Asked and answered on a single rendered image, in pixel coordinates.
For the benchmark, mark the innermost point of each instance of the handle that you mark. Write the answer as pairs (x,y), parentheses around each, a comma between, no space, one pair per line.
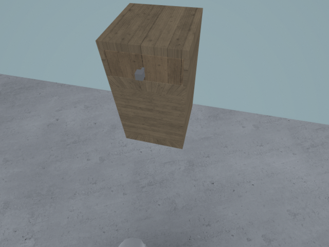
(139,74)

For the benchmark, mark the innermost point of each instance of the cabinet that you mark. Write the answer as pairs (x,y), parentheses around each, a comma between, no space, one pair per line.
(149,111)

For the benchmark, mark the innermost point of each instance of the drawer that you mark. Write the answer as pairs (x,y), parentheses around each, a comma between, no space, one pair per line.
(156,68)

